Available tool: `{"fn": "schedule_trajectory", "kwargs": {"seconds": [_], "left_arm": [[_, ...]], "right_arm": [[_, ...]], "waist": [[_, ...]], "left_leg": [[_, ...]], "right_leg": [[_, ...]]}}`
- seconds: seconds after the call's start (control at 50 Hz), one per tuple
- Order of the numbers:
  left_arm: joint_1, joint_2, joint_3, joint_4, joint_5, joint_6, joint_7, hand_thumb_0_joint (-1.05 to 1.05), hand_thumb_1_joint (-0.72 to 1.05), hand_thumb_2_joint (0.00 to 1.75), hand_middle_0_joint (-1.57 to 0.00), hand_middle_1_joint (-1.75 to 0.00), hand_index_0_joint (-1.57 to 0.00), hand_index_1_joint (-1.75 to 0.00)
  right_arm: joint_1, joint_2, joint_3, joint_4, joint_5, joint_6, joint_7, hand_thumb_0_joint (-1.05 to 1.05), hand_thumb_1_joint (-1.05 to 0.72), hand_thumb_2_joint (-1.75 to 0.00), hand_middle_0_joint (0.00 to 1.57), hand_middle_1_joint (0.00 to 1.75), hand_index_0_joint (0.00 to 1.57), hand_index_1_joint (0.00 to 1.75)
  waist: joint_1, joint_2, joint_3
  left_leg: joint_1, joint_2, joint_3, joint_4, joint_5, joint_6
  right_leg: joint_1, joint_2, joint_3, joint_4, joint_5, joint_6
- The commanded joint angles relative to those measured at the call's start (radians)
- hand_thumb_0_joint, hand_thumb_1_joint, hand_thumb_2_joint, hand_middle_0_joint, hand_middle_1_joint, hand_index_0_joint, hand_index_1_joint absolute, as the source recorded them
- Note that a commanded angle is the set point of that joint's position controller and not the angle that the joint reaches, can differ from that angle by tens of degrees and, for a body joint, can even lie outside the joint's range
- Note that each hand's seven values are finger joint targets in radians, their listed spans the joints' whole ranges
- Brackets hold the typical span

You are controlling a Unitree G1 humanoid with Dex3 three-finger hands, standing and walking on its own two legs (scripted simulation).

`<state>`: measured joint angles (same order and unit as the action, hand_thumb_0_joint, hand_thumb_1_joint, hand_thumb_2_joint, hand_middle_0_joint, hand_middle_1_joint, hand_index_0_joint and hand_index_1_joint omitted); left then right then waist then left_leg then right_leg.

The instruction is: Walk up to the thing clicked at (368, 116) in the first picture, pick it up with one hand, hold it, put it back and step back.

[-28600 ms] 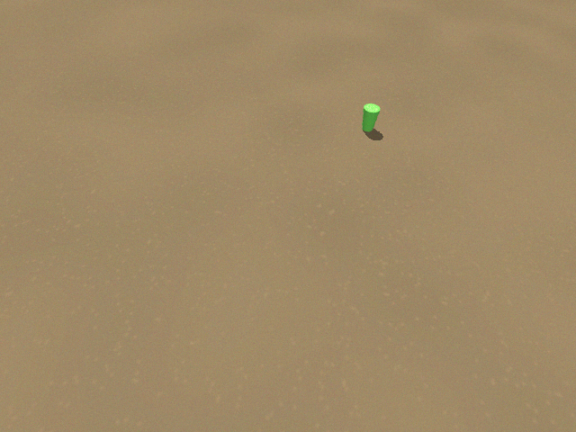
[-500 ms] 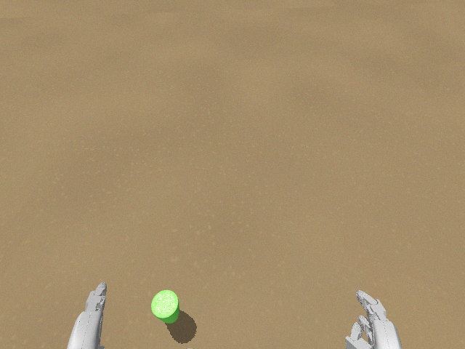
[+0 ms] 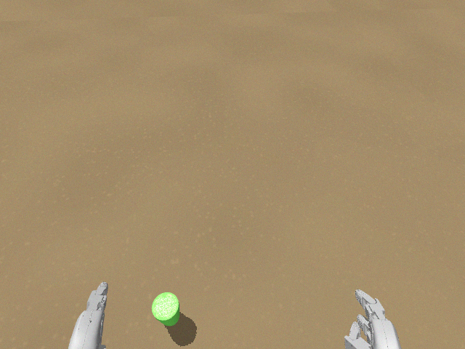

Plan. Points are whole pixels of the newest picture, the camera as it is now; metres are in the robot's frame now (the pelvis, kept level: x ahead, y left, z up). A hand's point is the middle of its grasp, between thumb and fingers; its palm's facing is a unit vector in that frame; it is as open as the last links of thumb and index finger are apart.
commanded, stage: home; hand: left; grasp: from the side
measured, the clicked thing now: (168, 311) +0.37 +0.24 -0.65
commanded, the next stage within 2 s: stand in 0.48 s
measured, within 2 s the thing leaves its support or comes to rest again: neither
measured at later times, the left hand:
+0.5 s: hand (125, 336) +0.17 +0.19 -0.06, palm faces +0.11 -0.95 -0.29, open 17.4 cm
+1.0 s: hand (113, 347) +0.16 +0.21 -0.09, palm faces -0.02 -0.94 -0.33, open 9.8 cm
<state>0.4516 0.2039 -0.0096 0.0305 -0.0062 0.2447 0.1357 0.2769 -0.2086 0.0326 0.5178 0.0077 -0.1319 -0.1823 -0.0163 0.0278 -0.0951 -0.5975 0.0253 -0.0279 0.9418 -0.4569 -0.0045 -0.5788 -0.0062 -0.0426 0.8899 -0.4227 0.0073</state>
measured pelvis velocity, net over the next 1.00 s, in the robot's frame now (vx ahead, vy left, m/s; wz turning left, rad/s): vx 0.00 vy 0.00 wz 0.00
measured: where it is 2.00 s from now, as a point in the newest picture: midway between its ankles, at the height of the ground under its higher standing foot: outside the picture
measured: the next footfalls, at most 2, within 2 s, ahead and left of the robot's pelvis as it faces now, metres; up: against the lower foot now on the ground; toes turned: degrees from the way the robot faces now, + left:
none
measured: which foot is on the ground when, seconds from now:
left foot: down 0.00-1.00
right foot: down 0.00-1.00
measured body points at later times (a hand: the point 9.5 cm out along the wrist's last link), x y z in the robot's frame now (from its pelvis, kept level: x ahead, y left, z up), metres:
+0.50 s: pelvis +0.00 +0.00 +0.00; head +0.02 +0.01 +0.45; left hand +0.16 +0.23 -0.04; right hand +0.16 -0.24 -0.07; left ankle +0.01 +0.12 -0.69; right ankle +0.02 -0.13 -0.69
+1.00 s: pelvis +0.00 +0.00 +0.01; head +0.03 +0.01 +0.46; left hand +0.16 +0.26 -0.07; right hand +0.15 -0.25 -0.09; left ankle +0.01 +0.12 -0.69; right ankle +0.02 -0.13 -0.69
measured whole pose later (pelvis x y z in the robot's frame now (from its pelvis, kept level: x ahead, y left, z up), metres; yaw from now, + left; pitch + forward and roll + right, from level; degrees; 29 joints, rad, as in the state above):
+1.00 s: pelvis +0.00 +0.00 +0.01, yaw +0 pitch +3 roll +0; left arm 0.26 0.29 0.00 0.46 0.06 0.05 0.04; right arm 0.18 -0.26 0.02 0.74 -0.07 -0.04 -0.05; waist 0.02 -0.02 0.00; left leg -0.47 0.00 0.00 0.85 -0.43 0.01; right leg -0.47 -0.04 -0.02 0.84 -0.41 0.01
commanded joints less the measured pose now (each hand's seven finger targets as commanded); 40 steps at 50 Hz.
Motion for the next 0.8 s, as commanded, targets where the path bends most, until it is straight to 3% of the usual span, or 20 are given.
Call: {"fn": "schedule_trajectory", "kwargs": {"seconds": [0.0, 0.04, 0.08, 0.12, 0.28, 0.32, 0.44, 0.46, 0.48, 0.56, 0.6, 0.62, 0.72, 0.78], "left_arm": [[-0.040, 0.088, 0.045, -0.186, 0.004, -0.049, 0.010, 0.00, -0.54, 0.06, -0.05, -0.06, -0.05, -0.06], [-0.029, 0.090, 0.047, -0.177, 0.005, -0.049, 0.010, 0.00, -0.56, 0.05, -0.05, -0.06, -0.05, -0.06], [-0.026, 0.106, 0.060, -0.187, 0.005, -0.048, 0.012, 0.00, -0.55, 0.06, -0.05, -0.06, -0.05, -0.06], [-0.036, 0.094, 0.050, -0.183, 0.006, -0.053, 0.011, 0.00, -0.54, 0.06, -0.05, -0.06, -0.05, -0.06], [-0.044, 0.095, 0.047, -0.197, 0.006, -0.058, 0.014, 0.00, -0.56, 0.05, -0.05, -0.06, -0.05, -0.05], [-0.014, 0.091, 0.050, -0.175, 0.009, -0.058, 0.016, 0.00, -0.54, 0.06, -0.05, -0.06, -0.05, -0.06], [-0.016, 0.093, 0.049, -0.169, 0.008, -0.056, 0.015, 0.00, -0.55, 0.06, -0.05, -0.06, -0.05, -0.06], [-0.008, 0.102, 0.061, -0.185, 0.006, -0.060, 0.015, 0.00, -0.53, 0.07, -0.05, -0.06, -0.05, -0.06], [-0.015, 0.099, 0.056, -0.172, 0.009, -0.060, 0.014, 0.00, -0.54, 0.06, -0.05, -0.06, -0.05, -0.06], [-0.021, 0.093, 0.053, -0.195, 0.008, -0.060, 0.012, 0.00, -0.52, 0.07, -0.05, -0.06, -0.05, -0.06], [-0.022, 0.095, 0.054, -0.189, 0.006, -0.060, 0.010, 0.00, -0.36, 0.23, -0.20, -0.22, -0.20, -0.22], [-0.025, 0.093, 0.052, -0.194, 0.007, -0.059, 0.011, 0.00, -0.28, 0.31, -0.20, -0.30, -0.20, -0.30], [-0.016, 0.098, 0.060, -0.195, 0.004, -0.059, 0.013, 0.00, 0.12, 0.71, -0.20, -0.30, -0.20, -0.30], [-0.030, 0.089, 0.047, -0.191, 0.004, -0.055, 0.010, 0.00, 0.36, 0.90, -0.20, -0.30, -0.20, -0.30]], "right_arm": [[-0.061, -0.120, -0.054, -0.158, -0.001, -0.059, -0.006, 0.00, -0.90, -0.90, 0.20, 0.30, 0.20, 0.30], [-0.060, -0.121, -0.056, -0.158, -0.002, -0.057, -0.009, 0.00, -0.90, -0.90, 0.20, 0.30, 0.20, 0.30], [-0.067, -0.114, -0.050, -0.162, 0.000, -0.059, -0.004, 0.00, -0.90, -0.90, 0.20, 0.30, 0.20, 0.30], [-0.072, -0.117, -0.051, -0.166, -0.001, -0.058, -0.008, 0.00, -0.90, -0.90, 0.20, 0.30, 0.20, 0.30], [-0.062, -0.117, -0.050, -0.156, -0.001, -0.065, -0.007, 0.00, -0.90, -0.90, 0.20, 0.30, 0.20, 0.30], [-0.056, -0.118, -0.055, -0.159, -0.001, -0.065, -0.009, 0.00, -0.90, -0.90, 0.20, 0.30, 0.20, 0.30], [-0.057, -0.118, -0.054, -0.156, -0.002, -0.067, -0.010, 0.00, -0.90, -0.90, 0.20, 0.30, 0.20, 0.30], [-0.065, -0.107, -0.046, -0.160, -0.001, -0.064, -0.007, 0.00, -0.90, -0.90, 0.20, 0.30, 0.20, 0.30], [-0.060, -0.115, -0.054, -0.157, -0.002, -0.063, -0.010, 0.00, -0.90, -0.90, 0.20, 0.30, 0.20, 0.30], [-0.056, -0.112, -0.053, -0.156, -0.002, -0.064, -0.010, 0.00, -0.90, -0.90, 0.20, 0.30, 0.20, 0.30], [-0.060, -0.113, -0.052, -0.154, -0.002, -0.063, -0.007, 0.00, -0.90, -0.90, 0.20, 0.30, 0.20, 0.30], [-0.055, -0.118, -0.056, -0.153, -0.002, -0.065, -0.007, 0.00, -0.90, -0.90, 0.20, 0.30, 0.20, 0.30], [-0.057, -0.114, -0.053, -0.155, 0.000, -0.060, -0.006, 0.00, -0.90, -0.90, 0.20, 0.30, 0.20, 0.30], [-0.061, -0.117, -0.054, -0.153, -0.001, -0.062, -0.006, 0.00, -0.90, -0.90, 0.20, 0.30, 0.20, 0.30]], "waist": [[-0.003, 0.017, -0.077], [-0.011, -0.002, -0.089], [0.005, 0.012, -0.074], [-0.003, -0.018, -0.082], [0.003, 0.030, -0.079], [0.001, 0.004, -0.106], [-0.002, -0.017, -0.090], [0.012, -0.006, -0.091], [-0.005, -0.024, -0.105], [-0.005, -0.008, -0.114], [-0.004, 0.005, -0.091], [-0.007, -0.001, -0.104], [0.001, 0.011, -0.098], [-0.011, 0.004, -0.090]], "left_leg": [[0.056, -0.012, 0.006, -0.184, 0.141, 0.009], [0.057, -0.017, 0.013, -0.168, 0.162, 0.011], [0.034, -0.019, 0.008, -0.180, 0.118, 0.012], [0.040, -0.019, 0.014, -0.178, 0.090, 0.015], [0.043, -0.009, -0.009, -0.196, 0.094, 0.007], [0.058, -0.013, 0.002, -0.179, 0.145, 0.008], [0.049, -0.016, 0.008, -0.164, 0.168, 0.011], [0.043, -0.020, 0.014, -0.160, 0.168, 0.012], [0.055, -0.019, 0.019, -0.151, 0.180, 0.014], [0.067, -0.020, 0.024, -0.148, 0.190, 0.013], [0.057, -0.020, 0.020, -0.157, 0.167, 0.012], [0.067, -0.017, 0.016, -0.160, 0.179, 0.012], [0.066, -0.017, 0.017, -0.162, 0.191, 0.010], [0.065, -0.013, 0.010, -0.165, 0.180, 0.010]], "right_leg": [[0.051, 0.029, -0.025, -0.137, 0.111, -0.019], [0.060, 0.024, -0.020, -0.149, 0.134, -0.016], [0.058, 0.024, -0.021, -0.147, 0.093, -0.018], [0.054, 0.024, -0.016, -0.160, 0.066, -0.015], [0.044, 0.027, -0.027, -0.131, 0.076, -0.020], [0.056, 0.028, -0.026, -0.132, 0.115, -0.019], [0.060, 0.025, -0.023, -0.137, 0.135, -0.017], [0.066, 0.021, -0.018, -0.146, 0.136, -0.017], [0.069, 0.020, -0.013, -0.146, 0.151, -0.013], [0.068, 0.018, -0.009, -0.147, 0.167, -0.013], [0.062, 0.019, -0.013, -0.149, 0.142, -0.014], [0.062, 0.023, -0.017, -0.140, 0.150, -0.015], [0.064, 0.022, -0.018, -0.138, 0.158, -0.016], [0.057, 0.025, -0.022, -0.139, 0.148, -0.016]]}}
